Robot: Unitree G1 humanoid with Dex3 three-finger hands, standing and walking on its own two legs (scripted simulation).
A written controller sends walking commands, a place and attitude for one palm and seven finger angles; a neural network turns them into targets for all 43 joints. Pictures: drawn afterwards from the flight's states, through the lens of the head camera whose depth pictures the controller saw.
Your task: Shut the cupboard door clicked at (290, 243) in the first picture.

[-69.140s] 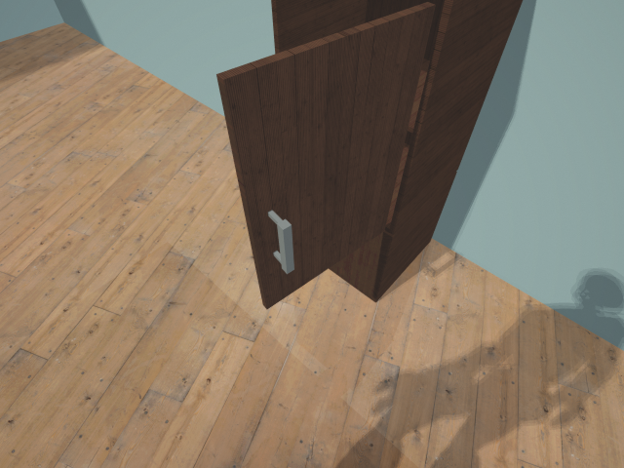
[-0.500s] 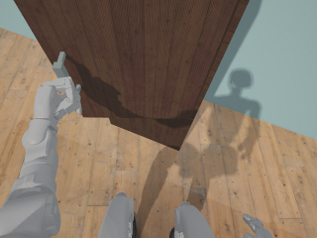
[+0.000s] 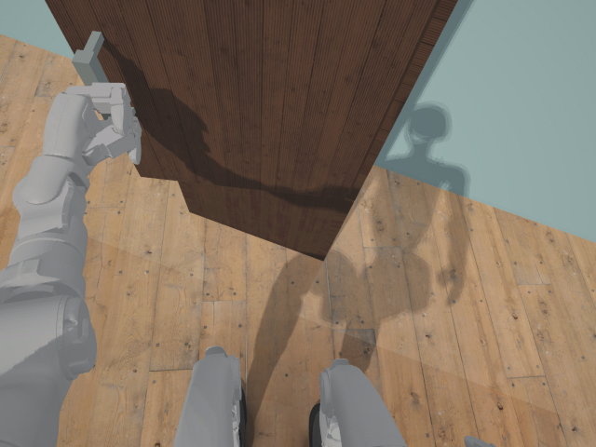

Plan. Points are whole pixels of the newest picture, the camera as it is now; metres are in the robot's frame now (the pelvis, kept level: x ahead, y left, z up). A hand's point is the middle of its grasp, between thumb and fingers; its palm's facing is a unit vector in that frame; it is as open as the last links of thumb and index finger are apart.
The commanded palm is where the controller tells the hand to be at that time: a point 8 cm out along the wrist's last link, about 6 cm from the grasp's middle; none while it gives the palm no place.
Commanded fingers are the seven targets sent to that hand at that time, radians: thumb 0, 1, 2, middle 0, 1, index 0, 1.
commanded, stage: push the door shut along its arc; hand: left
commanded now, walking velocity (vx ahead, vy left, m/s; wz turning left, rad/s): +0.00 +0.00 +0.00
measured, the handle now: (110, 91) +0.56 +0.24 +0.06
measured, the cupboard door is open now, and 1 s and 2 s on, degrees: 15 1 0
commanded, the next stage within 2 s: pull the fist back off the door in 0.94 s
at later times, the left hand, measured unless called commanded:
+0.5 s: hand (168, 92) +0.56 +0.17 +0.06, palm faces -0.25 -0.97 -0.04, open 3.1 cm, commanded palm +0.57 +0.18 +0.06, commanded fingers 0.00 0.90 0.90 -1.30 -1.50 -1.30 -1.50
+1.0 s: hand (190, 70) +0.60 +0.14 +0.07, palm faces -0.34 -0.94 -0.04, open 3.0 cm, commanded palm +0.62 +0.13 +0.06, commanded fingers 0.00 0.90 0.90 -1.30 -1.50 -1.30 -1.50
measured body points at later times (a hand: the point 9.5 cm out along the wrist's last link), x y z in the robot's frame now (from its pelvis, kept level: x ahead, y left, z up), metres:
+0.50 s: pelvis +0.00 +0.00 -0.02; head +0.18 +0.04 +0.39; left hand +0.57 +0.22 +0.07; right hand +0.01 -0.27 -0.12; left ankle +0.08 +0.10 -0.59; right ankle +0.02 -0.13 -0.59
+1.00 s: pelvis +0.00 +0.00 -0.04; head +0.21 +0.04 +0.36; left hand +0.61 +0.20 +0.07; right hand -0.02 -0.27 -0.13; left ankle +0.08 +0.10 -0.59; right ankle +0.02 -0.13 -0.59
